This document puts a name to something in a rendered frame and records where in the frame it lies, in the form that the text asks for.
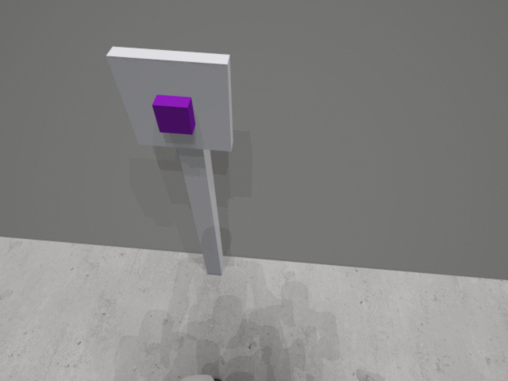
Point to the button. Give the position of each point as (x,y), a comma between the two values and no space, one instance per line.
(174,114)

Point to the panel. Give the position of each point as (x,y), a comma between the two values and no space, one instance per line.
(142,74)

